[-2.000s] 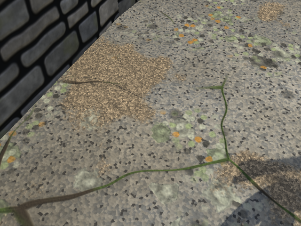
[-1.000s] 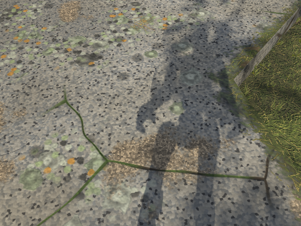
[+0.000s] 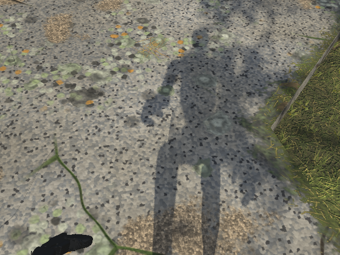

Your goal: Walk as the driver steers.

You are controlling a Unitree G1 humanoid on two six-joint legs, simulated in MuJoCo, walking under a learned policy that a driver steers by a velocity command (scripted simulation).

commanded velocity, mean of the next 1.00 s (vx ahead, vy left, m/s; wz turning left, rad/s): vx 0.98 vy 0.00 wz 0.69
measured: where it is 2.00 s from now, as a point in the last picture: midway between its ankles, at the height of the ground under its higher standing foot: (67, 102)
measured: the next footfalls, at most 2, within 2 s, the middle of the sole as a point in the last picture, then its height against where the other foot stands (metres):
right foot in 0.10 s outside the picture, level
left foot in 0.58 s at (135, 198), level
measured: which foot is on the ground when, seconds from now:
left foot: down 0.00-0.12, up 0.14-0.56, down 0.58-1.00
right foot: up 0.00-0.08, down 0.10-0.54, up 0.56-0.98, down 1.00-1.00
